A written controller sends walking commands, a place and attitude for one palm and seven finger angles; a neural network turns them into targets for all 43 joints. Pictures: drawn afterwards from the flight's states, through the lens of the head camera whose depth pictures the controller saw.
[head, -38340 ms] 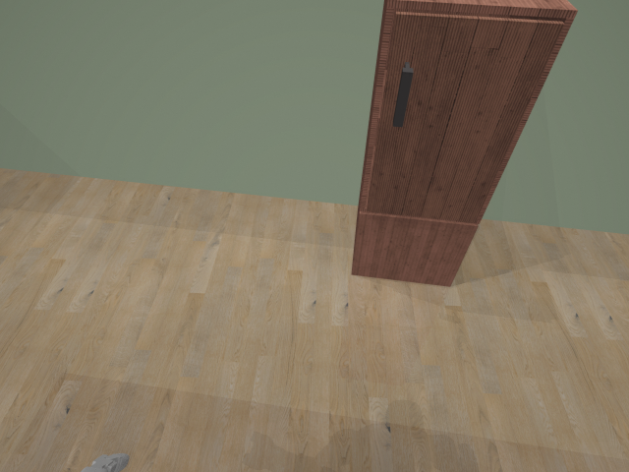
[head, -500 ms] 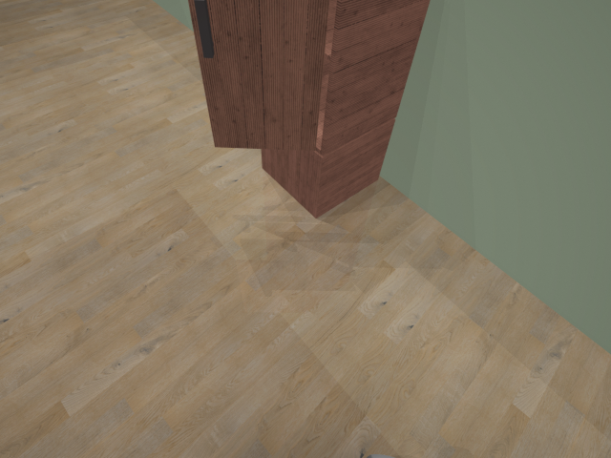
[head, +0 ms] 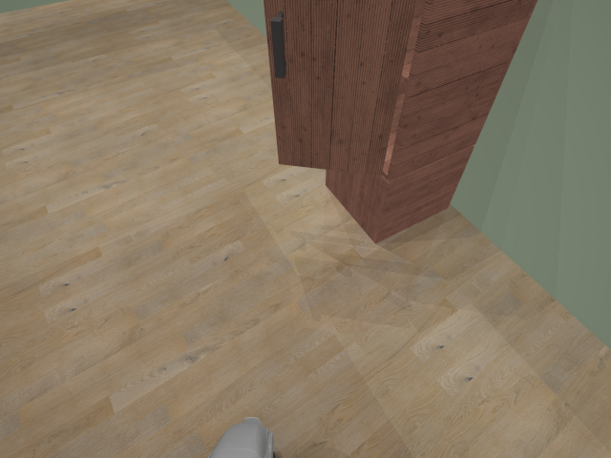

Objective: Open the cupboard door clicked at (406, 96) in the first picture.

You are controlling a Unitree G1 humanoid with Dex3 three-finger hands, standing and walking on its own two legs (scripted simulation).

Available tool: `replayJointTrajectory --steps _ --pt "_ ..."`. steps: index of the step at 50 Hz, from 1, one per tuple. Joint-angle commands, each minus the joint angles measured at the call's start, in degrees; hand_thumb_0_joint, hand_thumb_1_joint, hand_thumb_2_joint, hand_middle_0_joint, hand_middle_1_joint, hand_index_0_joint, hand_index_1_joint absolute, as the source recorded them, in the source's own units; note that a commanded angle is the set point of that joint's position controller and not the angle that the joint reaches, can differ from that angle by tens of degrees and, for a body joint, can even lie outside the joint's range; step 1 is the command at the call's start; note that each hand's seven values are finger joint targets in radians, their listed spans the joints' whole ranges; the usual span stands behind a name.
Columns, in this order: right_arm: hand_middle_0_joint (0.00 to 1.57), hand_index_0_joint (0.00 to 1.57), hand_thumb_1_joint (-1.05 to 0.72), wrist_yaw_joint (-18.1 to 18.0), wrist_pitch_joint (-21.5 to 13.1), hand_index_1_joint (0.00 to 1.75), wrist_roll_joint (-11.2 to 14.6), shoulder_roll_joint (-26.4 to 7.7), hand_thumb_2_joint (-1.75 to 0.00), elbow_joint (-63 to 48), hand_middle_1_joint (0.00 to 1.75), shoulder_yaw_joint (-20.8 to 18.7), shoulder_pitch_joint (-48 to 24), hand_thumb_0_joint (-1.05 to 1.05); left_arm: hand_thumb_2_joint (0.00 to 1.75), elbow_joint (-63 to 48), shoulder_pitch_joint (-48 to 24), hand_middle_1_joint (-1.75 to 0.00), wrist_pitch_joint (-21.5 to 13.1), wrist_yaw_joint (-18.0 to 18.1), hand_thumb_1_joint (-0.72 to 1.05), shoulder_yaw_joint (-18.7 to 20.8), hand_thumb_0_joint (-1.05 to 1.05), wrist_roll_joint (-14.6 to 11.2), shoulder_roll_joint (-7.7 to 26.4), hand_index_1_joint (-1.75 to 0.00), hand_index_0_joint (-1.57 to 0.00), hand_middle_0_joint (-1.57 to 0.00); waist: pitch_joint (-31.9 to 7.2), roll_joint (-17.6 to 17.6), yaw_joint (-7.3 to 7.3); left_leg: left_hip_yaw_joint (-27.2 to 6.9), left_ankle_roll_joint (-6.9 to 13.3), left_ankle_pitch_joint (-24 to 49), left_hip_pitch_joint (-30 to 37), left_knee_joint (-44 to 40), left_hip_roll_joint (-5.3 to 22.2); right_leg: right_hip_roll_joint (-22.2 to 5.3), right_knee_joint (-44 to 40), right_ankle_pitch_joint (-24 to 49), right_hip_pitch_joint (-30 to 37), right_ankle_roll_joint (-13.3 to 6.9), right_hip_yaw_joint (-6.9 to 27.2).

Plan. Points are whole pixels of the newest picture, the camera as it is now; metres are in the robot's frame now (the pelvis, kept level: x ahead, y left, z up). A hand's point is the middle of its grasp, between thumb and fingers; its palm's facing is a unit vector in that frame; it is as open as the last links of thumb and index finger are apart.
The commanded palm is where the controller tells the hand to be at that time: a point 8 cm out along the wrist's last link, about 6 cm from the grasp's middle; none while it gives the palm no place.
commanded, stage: take the last steps up to it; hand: left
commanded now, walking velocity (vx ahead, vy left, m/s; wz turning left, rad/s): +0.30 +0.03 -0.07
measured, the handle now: (280, 45) +1.01 +0.15 +0.04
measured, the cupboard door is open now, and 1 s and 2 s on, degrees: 50 50 50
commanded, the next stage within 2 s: come to a stop and stand still in 0.96 s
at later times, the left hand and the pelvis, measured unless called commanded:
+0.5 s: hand (186, 352) +0.29 +0.24 -0.15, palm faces -0.05 -0.98 -0.19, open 7.3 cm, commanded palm none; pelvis +0.17 +0.06 +0.01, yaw -5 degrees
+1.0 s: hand (219, 335) +0.34 +0.20 -0.19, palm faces -0.01 -0.99 -0.14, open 7.2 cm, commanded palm none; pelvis +0.35 +0.03 -0.01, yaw -4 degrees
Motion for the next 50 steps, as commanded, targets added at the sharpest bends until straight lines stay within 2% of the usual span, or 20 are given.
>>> replayJointTrajectory --steps 1,3,4,5,6,8,10,12,19,28,30,31,32,33,34,36,39,47,49,50 --pt "0.20 0.20 -0.90 0.16 -3.29 0.30 -0.03 0.04 -0.90 -5.36 0.30 0.60 -4.33 0.00 0.90 -0.63 1.95 -0.30 -0.55 0.44 0.90 2.28 0.00 -0.13 10.93 -0.30 -0.20 -0.20 3.33 -13.36 -1.13 5.28 1.95 -3.82 8.04 -10.56 -4.09 -11.90 2.34 39.53 -6.46 -8.27 4.53" --pt "0.20 0.20 -0.90 -0.89 -4.00 0.30 -0.50 -4.21 -0.90 -0.78 0.30 -0.42 10.05 0.00 0.90 -0.76 1.07 -0.30 -0.29 0.21 0.90 2.12 0.00 -0.64 10.32 -0.30 -0.20 -0.20 -5.15 -6.06 -7.53 4.96 3.11 0.77 30.99 -16.98 -4.49 -8.19 20.88 37.33 -15.20 -5.99 1.71" --pt "0.20 0.20 -0.90 -1.83 -4.48 0.30 -1.19 -11.09 -0.90 0.44 0.30 -2.18 17.96 0.00 0.90 -2.13 2.84 -0.30 -0.04 -0.27 0.90 1.95 0.00 -1.32 7.52 -0.30 -0.20 -0.20 -13.47 7.21 -10.18 -12.79 7.43 3.84 44.46 -18.26 9.91 -1.15 35.49 13.45 -27.71 -3.25 -1.13" --pt "0.20 0.20 -0.90 -2.72 -4.23 0.30 -0.73 -14.83 -0.90 1.48 0.30 -3.02 22.99 0.00 0.90 -4.26 0.47 -0.30 0.02 -0.31 0.90 1.40 0.00 -1.63 5.48 -0.30 -0.20 -0.20 -17.48 14.82 -11.12 -27.86 11.71 8.11 47.72 -26.55 19.03 3.98 50.58 -12.06 -35.48 -3.25 3.51" --pt "0.20 0.20 -0.90 -3.01 -3.96 0.30 -0.36 -14.05 -0.90 1.30 0.30 -2.68 19.11 0.00 0.90 -5.13 -2.81 -0.30 0.17 0.18 0.90 1.76 0.00 -1.41 6.15 -0.30 -0.20 -0.20 -14.88 10.93 -9.38 -25.96 12.99 6.05 43.25 -28.84 20.69 1.55 57.60 -11.56 -37.83 -5.28 9.10" --pt "0.20 0.20 -0.90 -3.22 -4.89 0.30 -0.28 -8.56 -0.90 -1.97 0.30 -1.33 8.87 0.00 0.90 -4.92 -6.60 -0.30 0.49 -0.49 0.90 1.84 0.00 -1.12 5.42 -0.30 -0.20 -0.20 -5.07 4.43 -5.68 -19.06 11.50 -2.58 26.69 -32.09 18.17 -2.34 59.65 -2.70 -38.97 -4.87 10.48" --pt "0.20 0.20 -0.90 -3.43 -5.67 0.30 -0.51 -3.95 -0.90 -2.11 0.30 0.02 6.76 0.00 0.90 -3.59 -5.16 -0.30 1.53 -1.14 0.90 2.18 0.00 -0.21 3.61 -0.30 -0.20 -0.20 1.00 3.43 -3.24 -10.60 8.65 1.59 18.75 -34.48 14.41 -3.07 54.89 2.48 -36.42 -4.13 10.68" --pt "0.20 0.20 -0.90 -3.52 -6.31 0.30 -0.32 -2.51 -0.90 -1.70 0.30 0.58 6.78 0.00 0.90 -3.27 -2.92 -0.30 2.33 -1.29 0.90 2.15 0.00 -0.22 2.43 -0.30 -0.20 -0.20 0.19 5.24 -1.43 -5.35 8.39 6.00 18.28 -35.71 12.88 -2.52 51.34 4.96 -35.28 -3.55 10.13" --pt "0.20 0.20 -0.90 -3.32 -6.39 0.30 -0.33 -2.60 -0.90 -2.07 0.30 0.32 8.10 0.00 0.90 -7.58 -10.75 -0.30 3.35 -2.05 0.90 3.01 0.00 -0.28 4.18 -0.30 -0.20 -0.20 2.78 3.43 -0.76 -2.31 9.94 5.61 21.36 -39.39 12.70 -2.54 38.86 14.37 -40.05 -2.59 10.52" --pt "0.20 0.20 -0.90 -3.21 -5.48 0.30 -1.20 -4.07 -0.90 1.45 0.30 0.28 14.81 0.00 0.90 -11.62 -21.19 -0.30 2.13 -2.17 0.90 2.16 0.00 -0.67 5.69 -0.30 -0.20 -0.20 2.23 2.85 -4.02 -0.72 9.20 17.73 28.67 -31.79 13.18 1.01 19.17 7.92 -32.12 -4.73 5.23" --pt "0.20 0.20 -0.90 -3.22 -5.20 0.30 -1.03 -4.20 -0.90 1.96 0.30 0.49 14.61 0.00 0.90 -10.21 -16.70 -0.30 1.66 -2.21 0.90 2.49 0.00 -0.52 6.51 -0.30 -0.20 -0.20 -0.21 2.11 -1.73 1.02 7.77 20.34 27.38 -25.59 11.23 3.41 14.16 8.90 -23.37 -5.55 3.14" --pt "0.20 0.20 -0.90 -3.11 -5.25 0.30 -0.62 -4.02 -0.90 2.07 0.30 0.55 13.69 0.00 0.90 -7.92 -9.97 -0.30 1.14 -2.04 0.90 2.91 0.00 -0.47 7.85 -0.30 -0.20 -0.20 -3.84 1.30 1.49 3.23 6.11 22.03 25.01 -17.47 8.76 3.99 10.75 11.80 -13.54 -6.32 3.42" --pt "0.20 0.20 -0.90 -2.71 -5.50 0.30 0.15 -2.65 -0.90 1.44 0.30 0.67 13.08 0.00 0.90 -5.18 -1.98 -0.30 0.31 -1.59 0.90 3.97 0.00 -0.24 11.64 -0.30 -0.20 -0.20 -9.09 -5.09 4.47 6.09 3.79 16.17 14.22 -4.96 4.75 -2.89 9.64 14.73 1.70 -9.48 12.16" --pt "0.20 0.20 -0.90 -2.39 -5.63 0.30 0.75 -0.25 -0.90 -0.27 0.30 0.98 13.18 0.00 0.90 -2.96 5.61 -0.30 0.10 -0.91 0.90 5.47 0.00 -0.54 17.05 -0.30 -0.20 -0.20 -13.63 -17.74 6.03 8.66 0.92 -16.13 -0.22 12.39 -3.65 -17.42 4.29 24.30 13.81 -16.41 32.38" --pt "0.20 0.20 -0.90 -2.48 -5.18 0.30 0.80 -1.92 -0.90 -1.06 0.30 0.80 9.39 0.00 0.90 -2.66 5.08 -0.30 0.03 -0.34 0.90 5.09 0.00 -1.37 17.32 -0.30 -0.20 -0.20 -11.90 -12.30 6.28 0.79 1.38 -22.69 -3.68 23.08 -2.70 -20.22 1.02 27.91 9.67 -19.08 34.12" --pt "0.20 0.20 -0.90 -2.49 -5.02 0.30 0.62 -0.05 -0.90 -1.94 0.30 0.57 4.69 0.00 0.90 -4.16 -2.44 -0.30 -0.14 0.19 0.90 4.04 0.00 -1.30 12.70 -0.30 -0.20 -0.20 -5.06 -8.57 3.33 -3.01 0.94 -14.71 -7.11 25.03 1.02 -16.12 0.90 32.80 1.38 -16.61 25.83" --pt "0.20 0.20 -0.90 -2.14 -3.44 0.30 -0.11 2.69 -0.90 -0.11 0.30 0.88 7.46 0.00 0.90 -4.77 -8.02 -0.30 -0.63 0.33 0.90 2.42 0.00 -1.05 7.80 -0.30 -0.20 -0.20 -2.24 -6.06 -1.75 -2.09 -0.21 -8.97 1.15 16.44 2.63 -11.28 -3.43 27.73 -11.73 -12.61 13.28" --pt "0.20 0.20 -0.90 -1.28 -3.81 0.30 -0.30 2.66 -0.90 -1.08 0.30 0.95 5.03 0.00 0.90 -2.74 -8.52 -0.30 -0.45 -0.41 0.90 2.81 0.00 -0.72 9.94 -0.30 -0.20 -0.20 -0.25 -7.44 -2.95 2.95 -0.58 -1.43 14.04 -11.00 -1.13 -8.85 -2.23 13.60 -17.45 -11.53 10.06" --pt "0.20 0.20 -0.90 -1.55 -4.63 0.30 -0.40 0.05 -0.90 0.52 0.30 0.50 10.04 0.00 0.90 -2.54 -9.34 -0.30 0.20 -0.59 0.90 2.63 0.00 -0.98 9.32 -0.30 -0.20 -0.20 -1.44 -2.18 -5.57 2.95 -0.44 2.19 25.79 -18.12 -2.25 -6.07 5.15 8.92 -23.19 -9.43 7.75" --pt "0.20 0.20 -0.90 -1.97 -5.02 0.30 -0.66 -4.04 -0.90 1.46 0.30 -0.30 14.32 0.00 0.90 -3.12 -8.20 -0.30 0.58 -0.87 0.90 2.31 0.00 -1.14 7.73 -0.30 -0.20 -0.20 -3.50 6.72 -6.86 -5.73 2.04 2.48 31.36 -21.61 3.82 -1.43 15.92 3.63 -28.12 -7.12 4.88"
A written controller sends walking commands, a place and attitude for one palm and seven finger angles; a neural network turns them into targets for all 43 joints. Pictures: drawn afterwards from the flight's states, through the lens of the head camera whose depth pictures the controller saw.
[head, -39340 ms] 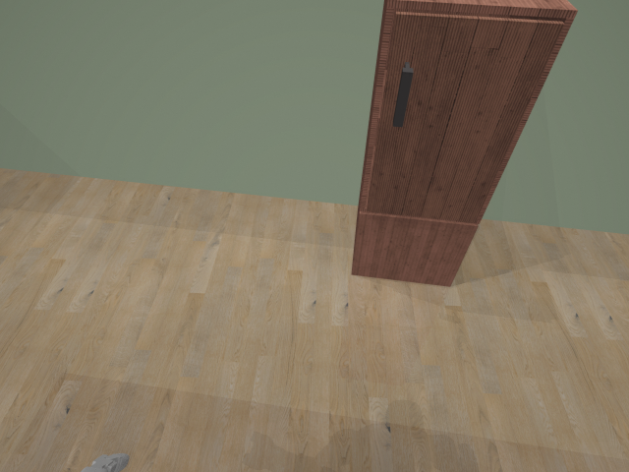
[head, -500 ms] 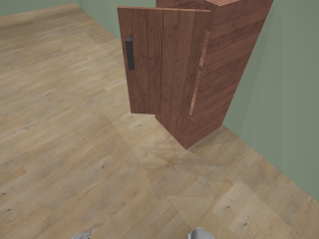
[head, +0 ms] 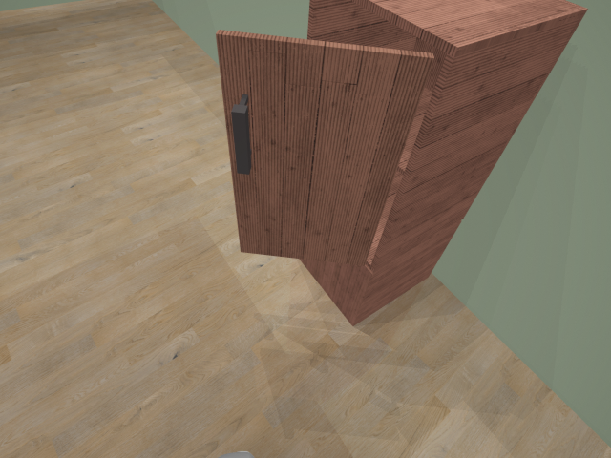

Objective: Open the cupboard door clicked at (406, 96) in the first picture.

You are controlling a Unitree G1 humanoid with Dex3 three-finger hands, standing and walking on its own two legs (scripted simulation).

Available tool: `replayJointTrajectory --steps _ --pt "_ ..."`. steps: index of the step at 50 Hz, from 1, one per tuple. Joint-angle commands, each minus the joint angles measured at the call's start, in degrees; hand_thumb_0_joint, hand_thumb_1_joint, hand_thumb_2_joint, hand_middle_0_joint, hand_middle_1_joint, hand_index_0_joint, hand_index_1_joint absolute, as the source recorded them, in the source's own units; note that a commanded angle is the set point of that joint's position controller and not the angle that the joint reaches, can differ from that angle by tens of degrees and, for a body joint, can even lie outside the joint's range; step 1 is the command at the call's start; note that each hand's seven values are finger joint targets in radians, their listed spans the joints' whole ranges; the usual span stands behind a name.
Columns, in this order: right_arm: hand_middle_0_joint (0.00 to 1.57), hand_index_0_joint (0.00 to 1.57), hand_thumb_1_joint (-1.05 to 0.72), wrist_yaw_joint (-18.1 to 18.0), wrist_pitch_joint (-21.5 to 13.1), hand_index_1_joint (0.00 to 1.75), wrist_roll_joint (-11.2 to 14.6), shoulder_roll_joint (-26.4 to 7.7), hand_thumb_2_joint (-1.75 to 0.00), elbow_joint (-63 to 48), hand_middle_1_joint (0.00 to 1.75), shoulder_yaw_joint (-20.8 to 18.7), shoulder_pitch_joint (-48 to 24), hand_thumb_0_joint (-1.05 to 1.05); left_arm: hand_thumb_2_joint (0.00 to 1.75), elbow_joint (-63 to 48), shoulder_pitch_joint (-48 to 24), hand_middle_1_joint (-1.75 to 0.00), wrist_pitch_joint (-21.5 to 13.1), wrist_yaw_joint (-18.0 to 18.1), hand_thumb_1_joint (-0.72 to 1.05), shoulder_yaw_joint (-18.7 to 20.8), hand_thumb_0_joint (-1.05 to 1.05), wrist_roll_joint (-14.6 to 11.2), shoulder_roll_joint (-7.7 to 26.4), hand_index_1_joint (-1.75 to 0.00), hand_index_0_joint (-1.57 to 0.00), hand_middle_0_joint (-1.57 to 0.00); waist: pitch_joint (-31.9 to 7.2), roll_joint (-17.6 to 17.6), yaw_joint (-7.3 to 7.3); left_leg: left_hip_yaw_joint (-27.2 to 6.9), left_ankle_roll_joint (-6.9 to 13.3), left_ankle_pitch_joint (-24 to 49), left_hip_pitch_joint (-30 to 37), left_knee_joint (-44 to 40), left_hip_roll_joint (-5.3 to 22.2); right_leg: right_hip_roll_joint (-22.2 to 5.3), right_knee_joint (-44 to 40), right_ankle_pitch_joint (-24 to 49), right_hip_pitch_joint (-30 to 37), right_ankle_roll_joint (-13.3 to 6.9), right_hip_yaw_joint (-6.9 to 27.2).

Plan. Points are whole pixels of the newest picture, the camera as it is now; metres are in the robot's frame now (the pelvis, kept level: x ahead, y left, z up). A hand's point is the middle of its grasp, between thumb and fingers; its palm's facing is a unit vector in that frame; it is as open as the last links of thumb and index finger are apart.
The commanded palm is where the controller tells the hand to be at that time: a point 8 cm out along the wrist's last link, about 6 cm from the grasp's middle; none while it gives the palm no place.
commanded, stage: come to a stop and stand still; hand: left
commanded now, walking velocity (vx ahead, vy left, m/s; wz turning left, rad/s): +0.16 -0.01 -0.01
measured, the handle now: (244, 134) +0.65 +0.17 +0.04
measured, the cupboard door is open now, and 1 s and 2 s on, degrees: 50 50 50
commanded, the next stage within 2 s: look again from close up in 1.36 s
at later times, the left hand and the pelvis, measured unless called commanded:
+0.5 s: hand out of the picture +0.13 +0.18 -0.16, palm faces +0.00 -0.96 -0.28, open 7.3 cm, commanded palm none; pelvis +0.05 -0.03 +0.00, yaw -2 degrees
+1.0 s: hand out of the picture +0.03 +0.18 -0.18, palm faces +0.08 -0.97 -0.21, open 7.3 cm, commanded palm none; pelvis +0.02 -0.01 +0.00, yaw +0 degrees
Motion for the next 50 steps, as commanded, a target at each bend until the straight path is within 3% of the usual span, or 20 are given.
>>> replayJointTrajectory --steps 1,2,6,9,13,17,22,23,24,25,26,27,30,38,43,44,45,46,48,50 --pt "0.20 0.20 -0.90 -0.77 -1.08 0.30 -1.27 -11.37 -0.90 2.43 0.30 -1.95 19.51 0.00 0.90 -4.50 0.10 -0.30 -0.48 -0.55 0.90 0.35 0.00 -1.11 2.17 -0.30 -0.20 -0.20 -4.63 20.94 -7.00 -24.63 8.56 5.34 25.91 -16.68 16.83 0.97 21.91 -11.80 -25.29 -2.03 -1.26" --pt "0.20 0.20 -0.90 -1.36 -0.33 0.30 -1.09 -12.16 -0.90 1.85 0.30 -1.79 19.23 0.00 0.90 -5.94 -2.09 -0.30 -0.44 -0.33 0.90 0.27 0.00 -0.69 3.41 -0.30 -0.20 -0.20 -3.94 15.23 -7.04 -28.56 12.90 5.06 22.92 -19.36 20.83 0.57 32.46 -15.59 -26.69 -2.78 4.15" --pt "0.20 0.20 -0.90 -2.97 -1.00 0.30 -0.42 -5.08 -0.90 -1.57 0.30 1.37 5.71 0.00 0.90 -2.23 0.05 -0.30 1.16 0.20 0.90 -0.41 0.00 -0.88 1.26 -0.30 -0.20 -0.20 0.28 4.36 -0.42 -11.86 9.54 33.58 9.14 -18.06 14.10 -4.42 31.45 -2.82 -18.50 -0.43 10.25" --pt "0.20 0.20 -0.90 -3.85 -0.33 0.30 0.15 -6.71 -0.90 -1.20 0.30 1.08 3.72 0.00 0.90 -2.22 2.51 -0.30 3.27 0.71 0.90 -0.03 0.00 -0.91 2.36 -0.30 -0.20 -0.20 -4.77 5.70 0.37 -6.83 9.37 47.67 13.58 -14.76 13.83 -2.72 25.10 -1.73 -15.17 0.59 8.82" --pt "0.20 0.20 -0.90 -4.13 1.67 0.30 0.08 -8.33 -0.90 -1.28 0.30 -0.65 4.75 0.00 0.90 -5.76 -0.60 -0.30 5.09 1.02 0.90 1.10 0.00 -0.22 4.22 -0.30 -0.20 -0.20 -4.61 5.73 -1.05 -8.10 11.13 45.38 14.41 -13.28 15.92 -1.06 26.11 -3.97 -17.66 0.22 8.03" --pt "0.20 0.20 -0.90 -3.91 2.72 0.30 -0.46 -9.34 -0.90 -1.88 0.30 -1.57 3.05 0.00 0.90 -8.14 -3.39 -0.30 5.86 0.96 0.90 1.66 0.00 -0.32 3.91 -0.30 -0.20 -0.20 -4.26 10.43 -1.22 -7.80 11.02 38.78 13.46 -12.69 15.58 -0.28 25.86 -5.42 -18.24 -0.03 8.79" --pt "0.20 0.20 -0.90 -2.87 3.32 0.30 -0.21 -9.84 -0.90 -2.53 0.30 -2.16 1.94 0.00 0.90 -8.52 -1.26 -0.30 4.44 1.04 0.90 1.37 0.00 -0.54 4.13 -0.30 -0.20 -0.20 -6.71 10.29 0.13 -7.77 8.14 27.88 12.29 -8.96 12.15 0.72 6.28 4.22 -8.09 -0.71 5.62" --pt "0.20 0.20 -0.90 -2.51 3.42 0.30 0.16 -9.10 -0.90 -2.54 0.30 -2.05 2.14 0.00 0.90 -8.10 0.55 -0.30 3.75 1.16 0.90 1.50 0.00 -0.34 5.22 -0.30 -0.20 -0.20 -6.88 6.71 0.99 -6.59 5.94 21.34 10.22 -5.71 9.65 -0.01 -1.43 11.83 -3.74 -0.75 6.14" --pt "0.20 0.20 -0.90 -1.96 3.46 0.30 0.71 -6.27 -0.90 -2.66 0.30 -1.82 3.58 0.00 0.90 -8.22 0.51 -0.30 2.89 1.51 0.90 1.72 0.00 0.12 8.38 -0.30 -0.20 -0.20 -7.80 -3.50 0.67 -2.76 2.20 8.09 6.49 0.31 4.28 -6.97 -6.48 23.99 -0.03 -2.18 13.72" --pt "0.20 0.20 -0.90 -1.44 3.88 0.30 1.02 -2.98 -0.90 -4.03 0.30 -1.00 3.38 0.00 0.90 -8.26 -0.89 -0.30 2.15 1.79 0.90 2.15 0.00 0.16 12.68 -0.30 -0.20 -0.20 -6.36 -15.75 0.06 0.16 -0.85 -16.62 -1.00 7.13 -2.90 -18.79 -7.71 36.89 0.49 -7.72 25.25" --pt "0.20 0.20 -0.90 -1.31 4.85 0.30 0.91 -4.33 -0.90 -4.00 0.30 -1.05 1.83 0.00 0.90 -8.48 -1.29 -0.30 1.88 1.74 0.90 1.42 0.00 -0.19 12.70 -0.30 -0.20 -0.20 -6.40 -12.22 1.33 -4.95 -0.68 -22.27 1.30 14.67 -2.66 -22.49 -8.94 36.06 -5.15 -12.22 24.79" --pt "0.20 0.20 -0.90 -0.94 5.22 0.30 0.68 -3.05 -0.90 -3.77 0.30 -1.09 1.22 0.00 0.90 -9.03 -4.10 -0.30 1.94 1.79 0.90 1.09 0.00 -0.03 11.93 -0.30 -0.20 -0.20 -3.66 -7.88 -0.09 -6.35 -0.73 -19.03 0.30 18.49 -2.75 -19.41 -8.88 32.91 -7.26 -12.25 20.75" --pt "0.20 0.20 -0.90 -1.05 5.24 0.30 0.52 -5.06 -0.90 -2.34 0.30 -1.01 1.93 0.00 0.90 -8.89 -5.51 -0.30 1.78 2.07 0.90 1.30 0.00 -0.36 10.40 -0.30 -0.20 -0.20 -3.13 -13.01 -0.21 -6.80 -1.81 -14.50 -5.48 23.14 -2.28 -15.79 -4.88 46.07 0.39 -10.40 17.20" --pt "0.20 0.20 -0.90 -0.60 4.55 0.30 0.86 -3.76 -0.90 -3.80 0.30 -0.53 -1.20 0.00 0.90 -7.78 -1.24 -0.30 1.76 2.16 0.90 2.55 0.00 0.15 12.02 -0.30 -0.20 -0.20 -3.52 -9.73 2.66 -4.36 -2.37 -13.90 -1.85 9.05 -3.78 -16.84 -4.47 42.77 3.93 -11.34 17.84" --pt "0.20 0.20 -0.90 -0.70 3.72 0.30 0.70 -3.43 -0.90 -2.02 0.30 -0.35 4.75 0.00 0.90 -7.72 -5.81 -0.30 2.35 1.72 0.90 2.26 0.00 -0.20 11.72 -0.30 -0.20 -0.20 -2.89 -9.33 -1.35 -2.06 -1.35 1.05 14.75 -9.84 -4.44 -12.65 -2.28 23.16 -8.85 -6.56 14.41" --pt "0.20 0.20 -0.90 -0.85 3.12 0.30 0.56 -5.14 -0.90 -1.77 0.30 -0.34 6.28 0.00 0.90 -8.14 -5.75 -0.30 2.68 1.53 0.90 1.82 0.00 -0.67 10.01 -0.30 -0.20 -0.20 -3.87 -3.89 -1.61 -4.59 -0.14 4.61 18.79 -12.55 -1.55 -9.43 0.74 16.25 -11.82 -4.52 12.44" --pt "0.20 0.20 -0.90 -1.05 2.69 0.30 0.14 -8.21 -0.90 -2.31 0.30 -0.77 5.59 0.00 0.90 -8.30 -4.40 -0.30 3.16 1.22 0.90 1.23 0.00 -0.93 7.37 -0.30 -0.20 -0.20 -4.06 6.80 -0.93 -13.70 3.00 9.11 17.96 -14.21 6.08 -4.28 4.15 5.39 -14.66 -1.76 8.81" --pt "0.20 0.20 -0.90 -1.41 2.98 0.30 -0.20 -10.67 -0.90 -3.20 0.30 -0.96 4.45 0.00 0.90 -8.33 -4.13 -0.30 3.55 1.23 0.90 0.77 0.00 -0.99 5.34 -0.30 -0.20 -0.20 -2.86 11.71 -0.67 -18.54 7.10 6.34 11.18 -18.36 11.93 -2.12 7.47 -3.50 -11.69 -0.34 5.55" --pt "0.20 0.20 -0.90 -1.65 3.04 0.30 -0.44 -8.89 -0.90 -4.03 0.30 -0.35 -0.18 0.00 0.90 -7.29 -4.16 -0.30 4.40 0.98 0.90 0.59 0.00 -0.25 4.66 -0.30 -0.20 -0.20 1.48 11.14 0.70 -16.10 7.87 -7.58 1.56 -23.06 9.71 -1.88 11.45 -5.35 -7.81 -1.04 6.52" --pt "0.20 0.20 -0.90 -2.01 2.80 0.30 -0.35 -8.25 -0.90 -4.46 0.30 0.18 -1.50 0.00 0.90 -5.86 -2.74 -0.30 4.43 0.52 0.90 0.17 0.00 -0.05 4.91 -0.30 -0.20 -0.20 3.09 12.38 1.00 -14.05 7.25 -5.20 2.16 -22.32 7.84 -1.78 11.23 -2.23 -8.20 -1.48 7.56"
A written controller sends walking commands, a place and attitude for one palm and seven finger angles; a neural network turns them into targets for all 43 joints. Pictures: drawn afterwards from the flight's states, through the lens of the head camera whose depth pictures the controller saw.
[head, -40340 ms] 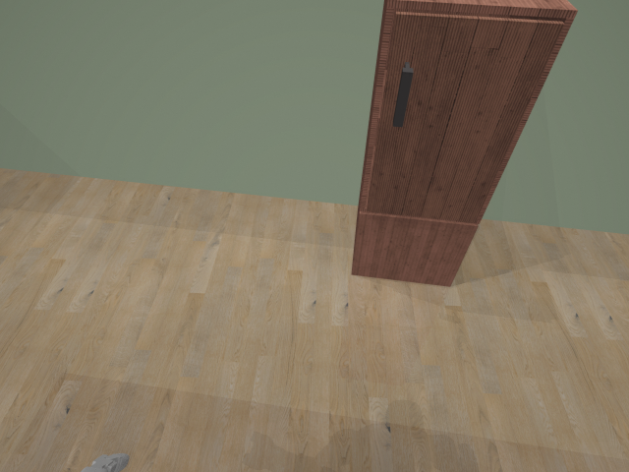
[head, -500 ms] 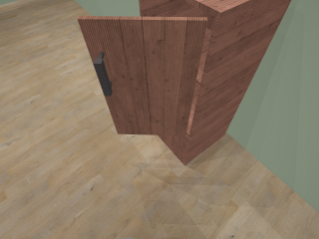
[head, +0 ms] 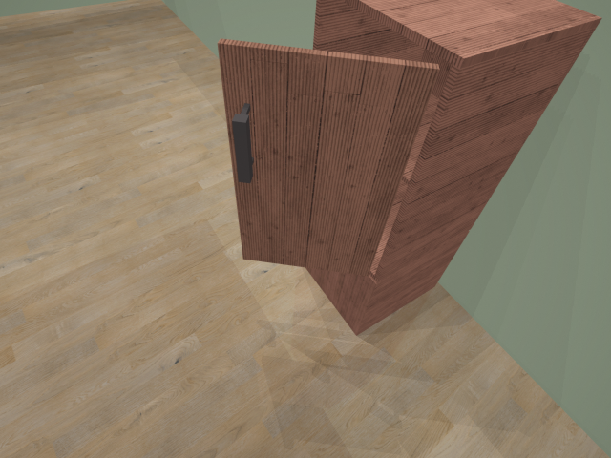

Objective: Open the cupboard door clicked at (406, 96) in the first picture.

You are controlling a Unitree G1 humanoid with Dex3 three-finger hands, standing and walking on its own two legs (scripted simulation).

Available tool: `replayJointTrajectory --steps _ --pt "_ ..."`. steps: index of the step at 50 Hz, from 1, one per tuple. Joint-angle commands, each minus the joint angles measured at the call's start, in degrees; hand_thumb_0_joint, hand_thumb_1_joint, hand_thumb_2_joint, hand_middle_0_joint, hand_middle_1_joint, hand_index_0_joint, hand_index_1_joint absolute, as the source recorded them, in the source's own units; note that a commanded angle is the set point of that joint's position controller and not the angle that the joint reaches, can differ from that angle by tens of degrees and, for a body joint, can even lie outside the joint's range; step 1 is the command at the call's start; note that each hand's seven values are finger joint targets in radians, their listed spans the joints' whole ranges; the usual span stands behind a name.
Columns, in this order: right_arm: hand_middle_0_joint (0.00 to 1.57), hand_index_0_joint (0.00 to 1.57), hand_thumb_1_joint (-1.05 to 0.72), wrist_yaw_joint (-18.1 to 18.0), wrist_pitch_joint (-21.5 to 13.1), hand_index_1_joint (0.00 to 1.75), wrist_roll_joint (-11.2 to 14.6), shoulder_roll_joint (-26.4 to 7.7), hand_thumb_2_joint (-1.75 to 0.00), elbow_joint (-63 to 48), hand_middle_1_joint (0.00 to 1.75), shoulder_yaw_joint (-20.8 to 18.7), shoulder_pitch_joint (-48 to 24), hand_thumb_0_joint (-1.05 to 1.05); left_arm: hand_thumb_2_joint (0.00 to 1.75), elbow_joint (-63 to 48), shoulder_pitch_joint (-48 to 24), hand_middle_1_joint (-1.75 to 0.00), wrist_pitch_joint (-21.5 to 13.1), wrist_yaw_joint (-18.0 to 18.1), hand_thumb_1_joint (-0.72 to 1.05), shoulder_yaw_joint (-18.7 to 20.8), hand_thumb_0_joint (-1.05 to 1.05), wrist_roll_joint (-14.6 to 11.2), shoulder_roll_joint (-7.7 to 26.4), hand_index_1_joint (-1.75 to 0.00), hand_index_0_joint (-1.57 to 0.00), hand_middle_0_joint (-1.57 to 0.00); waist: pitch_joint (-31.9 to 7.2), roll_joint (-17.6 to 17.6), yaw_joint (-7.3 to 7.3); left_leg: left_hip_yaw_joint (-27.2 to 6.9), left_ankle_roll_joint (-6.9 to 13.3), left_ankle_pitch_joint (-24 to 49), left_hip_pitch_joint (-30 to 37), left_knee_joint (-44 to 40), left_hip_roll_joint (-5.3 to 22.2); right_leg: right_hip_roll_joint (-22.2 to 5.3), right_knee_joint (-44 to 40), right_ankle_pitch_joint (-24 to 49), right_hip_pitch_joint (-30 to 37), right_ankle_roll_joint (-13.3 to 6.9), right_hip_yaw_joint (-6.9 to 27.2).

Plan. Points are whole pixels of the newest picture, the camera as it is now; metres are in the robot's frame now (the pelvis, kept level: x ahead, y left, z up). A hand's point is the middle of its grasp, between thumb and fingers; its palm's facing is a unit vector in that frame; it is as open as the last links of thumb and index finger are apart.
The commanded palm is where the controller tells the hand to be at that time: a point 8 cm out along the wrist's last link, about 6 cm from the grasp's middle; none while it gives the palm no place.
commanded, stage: come to a stop and stand still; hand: left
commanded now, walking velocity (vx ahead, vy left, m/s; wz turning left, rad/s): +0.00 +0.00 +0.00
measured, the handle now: (246, 143) +0.62 +0.18 +0.04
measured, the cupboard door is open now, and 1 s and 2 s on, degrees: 50 50 50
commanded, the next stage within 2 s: look again from close up in 0.36 s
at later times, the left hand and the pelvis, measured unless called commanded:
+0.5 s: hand out of the picture +0.00 +0.18 -0.17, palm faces -0.03 -0.99 -0.17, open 7.3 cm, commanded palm none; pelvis -0.01 +0.01 +0.01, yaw -1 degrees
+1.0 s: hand out of the picture +0.01 +0.23 -0.15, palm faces +0.00 -0.96 -0.29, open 7.3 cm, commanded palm none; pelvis -0.05 +0.01 +0.00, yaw +0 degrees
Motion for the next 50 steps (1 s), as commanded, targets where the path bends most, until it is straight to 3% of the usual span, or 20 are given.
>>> replayJointTrajectory --steps 1,3,4,6,8,15,22,23,24,25,27,30,33,37,41,44,47,50 --pt "0.20 0.20 -0.90 -1.05 -0.99 0.30 -0.32 -8.29 -0.90 -2.94 0.30 -0.86 -0.37 0.00 0.90 -1.51 2.23 -0.30 -1.03 -0.69 0.90 -0.14 0.00 0.04 2.07 -0.30 -0.20 -0.20 2.29 13.56 -0.80 -10.63 4.75 -0.47 -6.37 -16.30 11.72 0.83 0.77 1.47 1.57 -1.26 1.01" --pt "0.20 0.20 -0.90 -1.25 -1.33 0.30 0.15 -7.60 -0.90 -2.44 0.30 -0.53 0.60 0.00 0.90 -0.39 3.92 -0.30 -1.78 -0.71 0.90 -0.39 0.00 -0.10 2.25 -0.30 -0.20 -0.20 0.60 9.22 -0.37 -8.82 3.65 4.46 -3.51 -12.97 9.66 0.88 -7.39 7.40 4.06 -1.22 1.78" --pt "0.20 0.20 -0.90 -1.20 -1.59 0.30 0.44 -7.10 -0.90 -2.07 0.30 -0.32 1.15 0.00 0.90 0.12 4.60 -0.30 -2.36 -0.56 0.90 -0.67 0.00 -0.15 2.93 -0.30 -0.20 -0.20 -0.42 6.08 -0.59 -7.54 2.46 6.53 -2.16 -10.51 7.87 -0.15 -11.84 12.12 5.01 -1.44 4.11" --pt "0.20 0.20 -0.90 -0.88 -1.82 0.30 0.87 -5.61 -0.90 -1.27 0.30 -0.16 3.16 0.00 0.90 0.51 3.90 -0.30 -3.14 -0.32 0.90 -1.07 0.00 -0.44 4.30 -0.30 -0.20 -0.20 -2.67 3.26 -2.40 -5.23 0.45 7.45 2.85 -8.42 5.34 -3.39 -15.09 14.76 3.18 -2.47 7.10" --pt "0.20 0.20 -0.90 -0.88 -1.82 0.30 0.72 -5.42 -0.90 -0.04 0.30 -0.35 5.10 0.00 0.90 0.71 2.11 -0.30 -3.41 -0.18 0.90 -1.05 0.00 -0.49 3.73 -0.30 -0.20 -0.20 -3.53 -4.36 -3.27 -5.19 0.25 10.07 5.02 -7.87 6.03 -2.12 -14.87 15.73 3.19 -2.14 5.79" --pt "0.20 0.20 -0.90 -0.94 -2.31 0.30 0.50 -5.02 -0.90 2.90 0.30 0.58 5.72 0.00 0.90 2.18 3.99 -0.30 -3.18 0.16 0.90 -1.64 0.00 -0.61 2.05 -0.30 -0.20 -0.20 0.38 3.05 -2.60 -5.38 0.15 7.69 3.58 -11.55 6.39 -1.50 -15.93 12.22 3.01 -1.78 5.41" --pt "0.20 0.20 -0.90 -1.22 -2.39 0.30 0.43 -4.14 -0.90 4.82 0.30 0.96 8.11 0.00 0.90 3.32 4.70 -0.30 -2.99 0.25 0.90 -1.77 0.00 -0.79 1.55 -0.30 -0.20 -0.20 2.06 4.49 -2.27 -5.52 -0.02 5.37 1.74 -13.17 6.38 -1.34 -16.16 11.71 4.34 -1.86 4.74" --pt "0.20 0.20 -0.90 -0.15 -3.09 0.30 0.14 -12.90 -0.90 -2.55 0.30 0.56 5.09 0.00 0.90 -2.84 2.16 -0.30 -4.05 0.65 0.90 -2.38 0.00 0.26 13.35 -0.30 -0.20 -0.20 6.33 8.02 -3.77 -6.45 -0.54 12.81 -1.96 -12.29 4.37 0.59 -12.34 11.94 2.65 -2.59 2.89" --pt "0.20 0.20 -0.90 -0.64 -4.68 0.30 -0.15 -12.47 -0.90 -3.59 0.30 -1.04 3.94 0.00 0.90 -3.76 3.83 -0.30 -4.37 0.96 0.90 -0.48 0.00 -0.05 9.86 -0.30 -0.20 -0.20 -1.29 5.95 -1.92 -7.93 0.92 16.70 -1.00 -6.84 6.68 -0.80 -9.21 13.02 3.90 -2.79 4.24" --pt "0.20 0.20 -0.90 -1.18 -5.12 0.30 -0.02 -11.63 -0.90 -3.04 0.30 -1.77 4.24 0.00 0.90 -3.19 3.69 -0.30 -4.65 0.94 0.90 -0.04 0.00 0.18 9.46 -0.30 -0.20 -0.20 -6.49 5.23 -2.63 -7.87 1.63 20.53 1.85 -5.01 6.87 -1.32 -8.27 17.27 4.59 -3.54 4.16" --pt "0.20 0.20 -0.90 -1.29 -4.81 0.30 0.29 -10.21 -0.90 -3.23 0.30 -1.50 6.67 0.00 0.90 -3.98 4.13 -0.30 -4.52 0.75 0.90 -0.65 0.00 -0.25 7.76 -0.30 -0.20 -0.20 -9.15 4.42 -2.95 -7.32 2.02 17.61 2.62 -3.94 6.80 -1.34 -8.93 16.43 5.12 -3.46 4.11" --pt "0.20 0.20 -0.90 -0.99 -3.78 0.30 0.10 -9.58 -0.90 -3.79 0.30 -1.48 6.41 0.00 0.90 -5.14 3.53 -0.30 -3.90 0.68 0.90 -0.43 0.00 -0.19 7.73 -0.30 -0.20 -0.20 -4.21 2.42 -3.14 -6.41 2.13 12.10 -1.68 -3.55 6.00 -1.41 -9.72 14.79 3.34 -3.65 4.44" --pt "0.20 0.20 -0.90 -0.77 -3.76 0.30 0.07 -10.85 -0.90 -4.12 0.30 -1.44 5.53 0.00 0.90 -6.12 2.82 -0.30 -4.18 0.57 0.90 -0.23 0.00 -0.18 9.17 -0.30 -0.20 -0.20 -3.88 3.56 -2.81 -6.24 2.16 15.61 -1.57 -3.40 6.30 -1.35 -9.37 18.26 4.09 -3.80 4.68" --pt "0.20 0.20 -0.90 -0.39 -3.42 0.30 0.10 -12.85 -0.90 -4.59 0.30 -1.58 2.72 0.00 0.90 -6.71 0.21 -0.30 -4.11 0.32 0.90 -0.12 0.00 -0.25 11.20 -0.30 -0.20 -0.20 -0.67 3.30 -3.01 -6.85 1.91 9.25 -2.74 -6.20 6.52 -1.34 -11.24 12.97 1.99 -3.34 5.29" --pt "0.20 0.20 -0.90 0.16 -2.93 0.30 -0.04 -13.21 -0.90 -4.41 0.30 -1.20 1.56 0.00 0.90 -6.82 -0.87 -0.30 -3.98 0.04 0.90 -0.55 0.00 -0.18 11.83 -0.30 -0.20 -0.20 1.09 1.31 -3.27 -6.86 1.44 2.63 -2.83 -8.20 6.01 -1.49 -14.19 6.48 0.17 -3.09 6.38" --pt "0.20 0.20 -0.90 0.52 -2.60 0.30 -0.19 -13.63 -0.90 -4.27 0.30 -1.08 0.86 0.00 0.90 -6.82 -1.16 -0.30 -3.81 -0.19 0.90 -0.72 0.00 -0.03 12.22 -0.30 -0.20 -0.20 2.13 2.67 -3.28 -7.18 1.08 -4.24 -3.83 -10.35 5.79 -1.43 -15.87 1.49 -0.92 -2.77 6.60" --pt "0.20 0.20 -0.90 0.68 -2.55 0.30 -0.13 -14.01 -0.90 -4.17 0.30 -1.00 0.71 0.00 0.90 -6.47 -0.98 -0.30 -3.95 -0.32 0.90 -0.79 0.00 0.00 12.71 -0.30 -0.20 -0.20 0.75 1.58 -3.40 -7.11 0.88 -4.59 -3.05 -10.62 5.66 -1.68 -16.86 0.55 -0.78 -2.62 7.03" --pt "0.20 0.20 -0.90 0.78 -2.38 0.30 -0.23 -13.88 -0.90 -3.66 0.30 -0.82 1.01 0.00 0.90 -5.99 -0.47 -0.30 -3.84 -0.44 0.90 -0.90 0.00 0.05 12.39 -0.30 -0.20 -0.20 1.01 2.76 -3.36 -7.34 0.73 -6.84 -3.66 -11.27 5.54 -1.60 -17.57 -1.49 -1.21 -2.45 7.05"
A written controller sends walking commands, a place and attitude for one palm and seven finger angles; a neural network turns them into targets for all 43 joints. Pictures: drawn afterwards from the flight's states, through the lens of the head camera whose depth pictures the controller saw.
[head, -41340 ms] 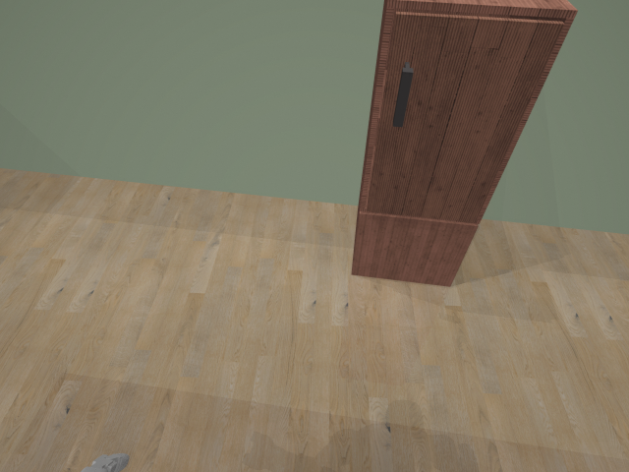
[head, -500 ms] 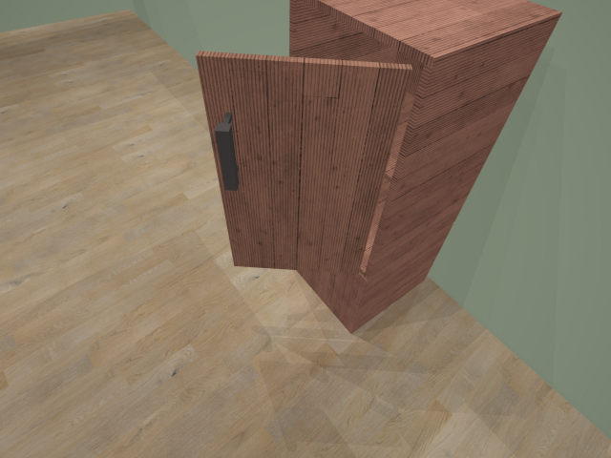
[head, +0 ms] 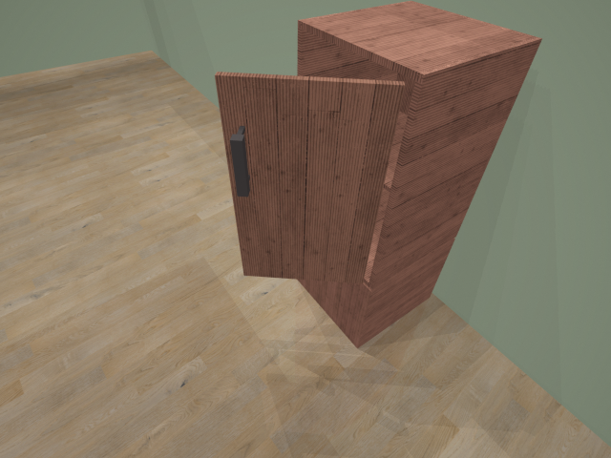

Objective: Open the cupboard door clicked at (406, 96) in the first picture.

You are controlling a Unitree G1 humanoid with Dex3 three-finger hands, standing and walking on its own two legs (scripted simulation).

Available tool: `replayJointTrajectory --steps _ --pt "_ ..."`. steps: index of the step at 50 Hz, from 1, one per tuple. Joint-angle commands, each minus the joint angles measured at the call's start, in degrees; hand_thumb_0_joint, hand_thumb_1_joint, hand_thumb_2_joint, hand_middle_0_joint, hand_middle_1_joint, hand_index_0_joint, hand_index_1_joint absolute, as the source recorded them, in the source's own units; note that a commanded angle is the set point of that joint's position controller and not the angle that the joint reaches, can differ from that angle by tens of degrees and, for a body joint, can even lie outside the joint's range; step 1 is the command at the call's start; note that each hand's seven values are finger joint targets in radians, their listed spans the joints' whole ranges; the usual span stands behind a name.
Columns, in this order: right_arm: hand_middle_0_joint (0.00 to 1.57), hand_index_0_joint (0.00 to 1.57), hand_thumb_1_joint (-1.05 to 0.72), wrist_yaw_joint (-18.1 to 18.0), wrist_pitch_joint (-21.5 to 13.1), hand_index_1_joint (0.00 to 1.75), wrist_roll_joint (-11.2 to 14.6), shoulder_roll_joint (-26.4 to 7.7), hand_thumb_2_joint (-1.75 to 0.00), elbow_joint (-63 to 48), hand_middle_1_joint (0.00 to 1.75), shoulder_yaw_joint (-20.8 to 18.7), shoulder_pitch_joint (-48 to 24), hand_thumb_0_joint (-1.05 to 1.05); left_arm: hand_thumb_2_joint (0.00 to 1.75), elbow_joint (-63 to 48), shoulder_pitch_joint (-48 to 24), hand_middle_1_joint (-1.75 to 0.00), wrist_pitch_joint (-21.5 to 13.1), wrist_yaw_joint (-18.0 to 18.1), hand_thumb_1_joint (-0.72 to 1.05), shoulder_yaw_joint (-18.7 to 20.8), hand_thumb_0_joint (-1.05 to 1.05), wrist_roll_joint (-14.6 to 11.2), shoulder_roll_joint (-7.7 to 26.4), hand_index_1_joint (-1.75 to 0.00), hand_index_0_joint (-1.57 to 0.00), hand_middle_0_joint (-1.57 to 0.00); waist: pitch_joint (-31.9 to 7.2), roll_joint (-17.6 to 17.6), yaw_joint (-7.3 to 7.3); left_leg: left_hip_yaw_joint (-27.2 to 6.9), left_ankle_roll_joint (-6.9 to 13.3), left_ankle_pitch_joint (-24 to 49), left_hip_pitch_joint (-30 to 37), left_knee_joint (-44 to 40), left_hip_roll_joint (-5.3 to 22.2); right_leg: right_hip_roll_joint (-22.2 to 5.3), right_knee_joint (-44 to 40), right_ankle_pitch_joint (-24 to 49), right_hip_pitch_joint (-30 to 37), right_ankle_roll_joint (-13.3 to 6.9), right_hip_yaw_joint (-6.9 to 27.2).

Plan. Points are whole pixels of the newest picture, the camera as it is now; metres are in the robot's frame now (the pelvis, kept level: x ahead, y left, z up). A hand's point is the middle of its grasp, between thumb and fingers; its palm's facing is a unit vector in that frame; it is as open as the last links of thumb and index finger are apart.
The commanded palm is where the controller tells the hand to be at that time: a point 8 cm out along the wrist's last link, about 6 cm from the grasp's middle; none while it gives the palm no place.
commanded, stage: shuffle to correct the standing spot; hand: left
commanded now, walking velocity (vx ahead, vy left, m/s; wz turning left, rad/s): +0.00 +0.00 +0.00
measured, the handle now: (242, 161) +0.67 +0.18 +0.04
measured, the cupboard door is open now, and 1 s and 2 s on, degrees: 50 50 50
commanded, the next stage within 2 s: come to a stop and stand still in 0.88 s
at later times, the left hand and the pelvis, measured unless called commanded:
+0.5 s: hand out of the picture -0.04 +0.17 -0.18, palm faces +0.05 -0.99 -0.14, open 7.3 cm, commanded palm none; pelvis +0.02 +0.01 +0.00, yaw +0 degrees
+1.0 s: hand (176, 452) +0.18 +0.21 -0.17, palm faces -0.02 -0.98 -0.18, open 7.3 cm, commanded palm none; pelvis +0.11 +0.03 +0.01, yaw -2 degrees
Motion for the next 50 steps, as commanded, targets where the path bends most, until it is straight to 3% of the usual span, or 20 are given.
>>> replayJointTrajectory --steps 1,5,8,10,14,20,21,24,26,27,28,30,32,33,34,35,36,39,43,50 --pt "0.20 0.20 -0.90 -0.24 -0.54 0.30 -0.23 -8.11 -0.90 -2.21 0.30 -1.58 0.77 0.00 0.90 -2.30 0.49 -0.30 -1.03 0.17 0.90 1.93 0.00 -0.20 8.64 -0.30 -0.20 -0.20 5.14 -0.60 -0.69 -7.57 0.15 -13.33 -3.23 -8.64 4.96 -4.06 -9.29 -11.94 -5.24 -2.48 6.69" --pt "0.20 0.20 -0.90 -0.27 -0.44 0.30 -0.16 -7.40 -0.90 -1.12 0.30 -1.40 2.10 0.00 0.90 -1.15 2.03 -0.30 -1.01 0.16 0.90 1.81 0.00 -0.17 7.66 -0.30 -0.20 -0.20 4.26 -0.36 -0.68 -7.64 0.00 -14.12 -3.82 -8.93 4.93 -4.15 -9.67 -12.31 -4.46 -2.27 6.59" --pt "0.20 0.20 -0.90 -0.24 0.29 0.30 -0.34 -3.24 -0.90 0.66 0.30 -0.40 5.46 0.00 0.90 0.83 6.24 -0.30 -0.44 0.31 0.90 1.16 0.00 -0.17 3.53 -0.30 -0.20 -0.20 2.42 -0.94 -0.42 -6.74 -0.32 -18.58 -3.55 -8.04 4.46 -3.97 -9.61 -17.73 -3.43 -1.87 6.23" --pt "0.20 0.20 -0.90 -0.29 0.67 0.30 -0.53 -3.26 -0.90 1.05 0.30 -0.55 6.11 0.00 0.90 1.29 7.37 -0.30 -0.01 0.24 0.90 1.62 0.00 -0.01 3.51 -0.30 -0.20 -0.20 5.29 -0.74 -0.20 -6.81 -0.16 -22.97 -6.36 -7.61 4.11 -3.82 -9.46 -22.75 -5.03 -2.32 6.90" --pt "0.20 0.20 -0.90 -0.68 0.38 0.30 -0.18 -2.13 -0.90 1.74 0.30 -0.76 7.98 0.00 0.90 2.34 10.01 -0.30 -0.18 -0.19 0.90 2.12 0.00 -0.23 1.70 -0.30 -0.20 -0.20 7.31 -1.24 -0.17 -6.73 0.44 -21.93 -7.14 -6.26 3.91 -3.52 -7.24 -20.33 -5.04 -3.36 6.82" --pt "0.20 0.20 -0.90 -1.25 -0.49 0.30 0.07 -2.87 -0.90 2.58 0.30 -1.78 10.42 0.00 0.90 2.85 13.18 -0.30 -0.69 -0.57 0.90 2.22 0.00 0.03 -2.86 -0.30 -0.20 -0.20 6.99 5.30 0.33 -14.03 3.81 -29.73 -7.19 -12.96 9.66 0.30 2.93 -12.36 -4.14 -3.04 0.36" --pt "0.20 0.20 -0.90 -1.28 -0.63 0.30 0.13 -2.52 -0.90 2.68 0.30 -1.89 10.47 0.00 0.90 3.11 13.99 -0.30 -0.85 -0.53 0.90 2.22 0.00 0.10 -3.44 -0.30 -0.20 -0.20 7.39 4.17 0.66 -14.23 4.21 -29.42 -7.87 -12.72 10.07 0.33 2.80 -11.22 -3.30 -3.13 0.24" --pt "0.20 0.20 -0.90 -1.19 -0.82 0.30 0.28 -0.33 -0.90 2.12 0.30 -1.75 9.55 0.00 0.90 3.78 16.84 -0.30 -1.24 -0.23 0.90 2.67 0.00 0.18 -3.49 -0.30 -0.20 -0.20 9.81 0.24 1.79 -10.21 2.95 -26.80 -12.49 -7.41 6.49 -1.97 -2.51 -15.72 -1.19 -4.57 5.50" --pt "0.20 0.20 -0.90 -0.84 -0.93 0.30 0.32 2.92 -0.90 1.40 0.30 -1.14 8.72 0.00 0.90 4.64 19.23 -0.30 -1.61 0.33 0.90 3.41 0.00 -0.10 -1.41 -0.30 -0.20 -0.20 11.13 -8.28 2.44 -2.80 0.95 -19.57 -17.20 4.97 1.03 -8.24 -10.19 -23.01 0.66 -8.01 16.18" --pt "0.20 0.20 -0.90 -0.69 -1.01 0.30 0.28 4.06 -0.90 0.88 0.30 -1.13 8.13 0.00 0.90 4.89 20.40 -0.30 -1.80 0.69 0.90 3.92 0.00 -0.39 0.01 -0.30 -0.20 -0.20 10.49 -12.58 2.32 0.74 0.56 -14.99 -17.51 12.67 0.35 -12.58 -14.88 -26.94 0.27 -10.11 22.15" --pt "0.20 0.20 -0.90 -0.48 -1.07 0.30 0.25 4.26 -0.90 0.45 0.30 -1.40 7.88 0.00 0.90 4.50 19.98 -0.30 -2.03 1.01 0.90 4.24 0.00 -0.47 0.50 -0.30 -0.20 -0.20 10.04 -11.99 1.62 0.77 0.64 -14.34 -17.16 16.71 1.12 -14.88 -16.81 -27.82 -0.67 -11.63 24.33" --pt "0.20 0.20 -0.90 -0.22 -1.46 0.30 0.30 5.14 -0.90 0.26 0.30 -1.45 9.05 0.00 0.90 3.46 16.54 -0.30 -2.27 1.09 0.90 4.45 0.00 -0.14 -0.11 -0.30 -0.20 -0.20 9.46 -9.97 -0.43 -0.34 0.96 -14.32 -13.42 15.45 2.15 -14.07 -14.92 -23.71 -4.16 -11.45 20.59" --pt "0.20 0.20 -0.90 -0.28 -2.14 0.30 0.32 6.14 -0.90 2.20 0.30 -1.20 14.35 0.00 0.90 2.52 12.54 -0.30 -1.95 0.80 0.90 4.04 0.00 -0.07 -1.87 -0.30 -0.20 -0.20 7.72 -6.20 -3.41 1.23 0.55 -10.17 1.05 3.63 1.48 -8.98 -7.25 -18.43 -12.24 -8.73 10.91" --pt "0.20 0.20 -0.90 -0.61 -2.49 0.30 0.32 5.01 -0.90 3.90 0.30 -1.48 18.51 0.00 0.90 2.09 11.79 -0.30 -1.75 0.57 0.90 3.71 0.00 -0.09 -3.69 -0.30 -0.20 -0.20 7.73 0.30 -4.23 -2.85 0.80 -11.66 6.60 -1.54 3.28 -4.39 0.21 -16.20 -16.35 -6.65 5.81" --pt "0.20 0.20 -0.90 -1.31 -2.85 0.30 -0.14 1.05 -0.90 5.43 0.30 -2.40 23.31 0.00 0.90 1.20 11.22 -0.30 -1.61 0.21 0.90 3.25 0.00 -0.24 -6.25 -0.30 -0.20 -0.20 7.46 12.09 -5.51 -17.68 4.09 -17.55 11.20 -10.32 13.11 0.88 13.56 -14.56 -23.72 -3.64 0.25" --pt "0.20 0.20 -0.90 -1.97 -2.91 0.30 -0.61 -2.06 -0.90 6.05 0.30 -3.06 27.01 0.00 0.90 -0.76 8.16 -0.30 -1.92 0.06 0.90 3.02 0.00 0.06 -6.64 -0.30 -0.20 -0.20 8.22 15.60 -6.57 -28.51 8.20 -16.23 13.08 -17.18 21.77 1.73 24.91 -18.07 -29.49 -2.55 -2.08" --pt "0.20 0.20 -0.90 -1.98 -2.97 0.30 -0.58 -0.78 -0.90 5.91 0.30 -2.57 25.16 0.00 0.90 -1.03 6.20 -0.30 -1.69 0.07 0.90 3.51 0.00 0.69 -5.03 -0.30 -0.20 -0.20 10.35 10.68 -5.42 -27.18 9.20 -13.82 8.83 -17.77 22.50 -1.48 31.28 -15.57 -29.36 -3.26 1.94" --pt "0.20 0.20 -0.90 -2.09 -4.35 0.30 -0.22 2.50 -0.90 4.06 0.30 -1.30 19.21 0.00 0.90 0.31 6.60 -0.30 -1.99 -0.97 0.90 3.49 0.00 0.39 -6.32 -0.30 -0.20 -0.20 10.17 -0.08 -2.28 -18.62 10.35 0.25 4.82 -17.52 20.26 -4.81 34.62 -5.63 -27.89 -2.13 3.01" --pt "0.20 0.20 -0.90 -2.76 -5.32 0.30 0.01 3.08 -0.90 4.78 0.30 -0.81 19.09 0.00 0.90 -0.03 5.86 -0.30 -1.25 -1.46 0.90 3.33 0.00 -0.05 -7.33 -0.30 -0.20 -0.20 4.91 3.97 -1.06 -7.68 8.67 21.06 10.29 -14.82 15.76 -3.97 30.56 -0.09 -26.10 -0.86 0.86" --pt "0.20 0.20 -0.90 -2.84 -4.22 0.30 -0.82 2.92 -0.90 6.97 0.30 -1.03 21.50 0.00 0.90 -3.31 -4.45 -0.30 -0.66 -1.84 0.90 3.20 0.00 -0.29 -6.57 -0.30 -0.20 -0.20 7.31 5.75 -2.95 -4.08 7.90 25.14 10.47 -13.14 15.21 -3.14 16.48 1.97 -23.24 -1.51 -1.96"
